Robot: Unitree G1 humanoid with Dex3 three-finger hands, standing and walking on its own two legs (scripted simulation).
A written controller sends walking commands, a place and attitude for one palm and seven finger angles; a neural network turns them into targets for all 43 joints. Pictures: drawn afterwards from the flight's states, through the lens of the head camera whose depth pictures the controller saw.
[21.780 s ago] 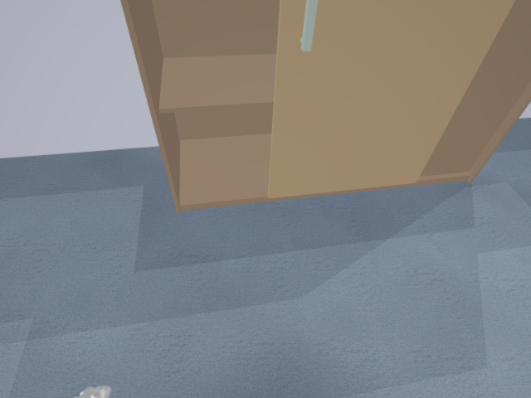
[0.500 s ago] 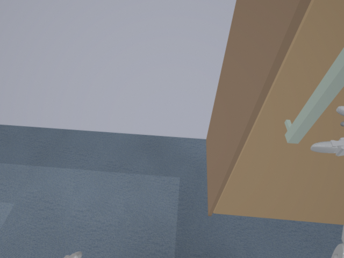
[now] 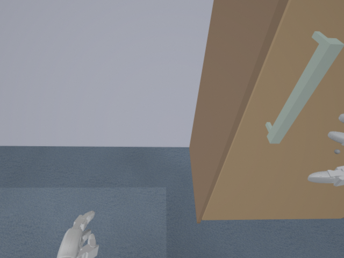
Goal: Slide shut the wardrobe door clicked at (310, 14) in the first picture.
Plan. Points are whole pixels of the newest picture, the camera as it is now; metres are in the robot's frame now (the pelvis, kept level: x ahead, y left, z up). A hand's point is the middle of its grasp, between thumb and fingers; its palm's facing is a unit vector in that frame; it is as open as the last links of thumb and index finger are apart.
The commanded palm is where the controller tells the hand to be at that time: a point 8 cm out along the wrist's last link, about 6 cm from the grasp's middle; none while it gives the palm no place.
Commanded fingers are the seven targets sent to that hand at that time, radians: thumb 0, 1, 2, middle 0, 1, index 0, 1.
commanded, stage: draw the hand back to the body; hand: right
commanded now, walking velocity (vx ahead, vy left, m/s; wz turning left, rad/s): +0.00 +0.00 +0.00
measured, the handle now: (292, 94) +0.44 -0.28 +0.19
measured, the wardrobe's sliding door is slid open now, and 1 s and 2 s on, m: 0.00 0.00 0.00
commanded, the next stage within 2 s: step back with the hand held close in 1.66 s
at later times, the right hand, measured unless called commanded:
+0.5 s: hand out of the picture +0.24 -0.31 +0.16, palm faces +0.06 +1.00 -0.01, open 14.7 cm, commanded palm +0.21 -0.34 +0.17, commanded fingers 0.00 0.48 -0.23 0.25 1.11 0.25 1.11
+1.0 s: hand out of the picture +0.21 -0.30 +0.17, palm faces +0.51 +0.81 -0.30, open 11.7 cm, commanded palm +0.15 -0.32 +0.18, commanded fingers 0.00 -0.43 -0.67 0.22 0.58 0.22 0.58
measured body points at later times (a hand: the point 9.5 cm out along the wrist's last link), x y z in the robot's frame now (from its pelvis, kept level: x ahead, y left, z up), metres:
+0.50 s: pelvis -0.01 -0.01 +0.00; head -0.04 +0.00 +0.45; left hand +0.16 +0.24 -0.06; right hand +0.24 -0.36 +0.17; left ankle +0.00 +0.14 -0.73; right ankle -0.01 -0.14 -0.73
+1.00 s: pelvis -0.02 -0.02 +0.01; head -0.04 -0.01 +0.46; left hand +0.16 +0.20 -0.07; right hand +0.18 -0.34 +0.19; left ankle +0.00 +0.14 -0.73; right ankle -0.01 -0.14 -0.73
